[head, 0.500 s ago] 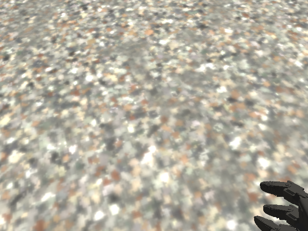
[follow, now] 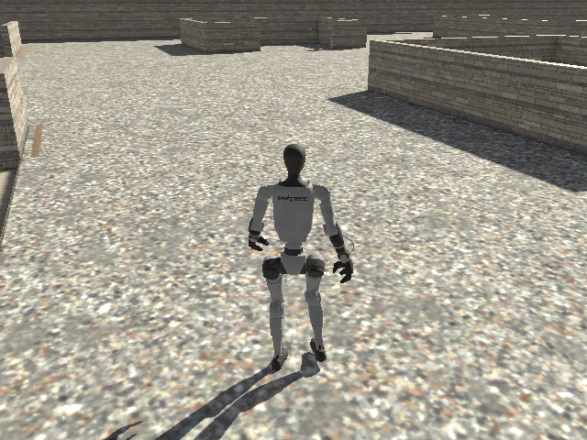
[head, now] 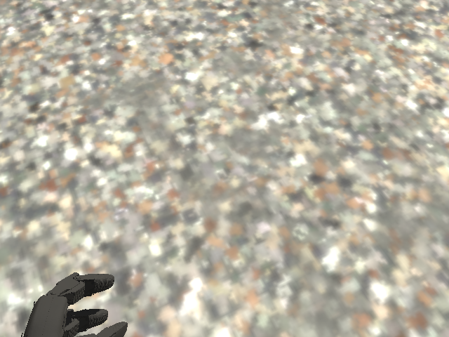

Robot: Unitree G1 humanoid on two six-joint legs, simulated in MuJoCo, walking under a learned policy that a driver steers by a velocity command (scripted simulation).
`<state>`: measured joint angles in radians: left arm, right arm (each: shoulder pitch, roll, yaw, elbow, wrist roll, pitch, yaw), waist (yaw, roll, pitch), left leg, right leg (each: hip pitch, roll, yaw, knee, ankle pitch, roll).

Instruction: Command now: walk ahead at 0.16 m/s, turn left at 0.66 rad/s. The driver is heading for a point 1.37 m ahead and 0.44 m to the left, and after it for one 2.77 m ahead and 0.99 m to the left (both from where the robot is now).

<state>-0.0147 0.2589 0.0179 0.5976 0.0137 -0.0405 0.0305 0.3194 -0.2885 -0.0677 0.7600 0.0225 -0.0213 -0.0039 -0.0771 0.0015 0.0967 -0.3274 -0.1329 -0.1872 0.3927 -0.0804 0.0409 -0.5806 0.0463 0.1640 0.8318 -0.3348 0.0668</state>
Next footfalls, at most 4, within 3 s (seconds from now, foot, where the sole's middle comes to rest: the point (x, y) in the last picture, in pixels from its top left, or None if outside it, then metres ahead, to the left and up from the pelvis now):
0.14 right None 0.18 -0.12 -0.78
0.60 left None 0.05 0.12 -0.78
1.00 right None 0.20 -0.07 -0.78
1.30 left None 0.05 0.13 -0.78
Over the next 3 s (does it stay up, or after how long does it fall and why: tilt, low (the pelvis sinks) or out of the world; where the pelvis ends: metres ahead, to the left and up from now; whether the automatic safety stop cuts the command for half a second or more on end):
stays up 0.61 0.33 -0.04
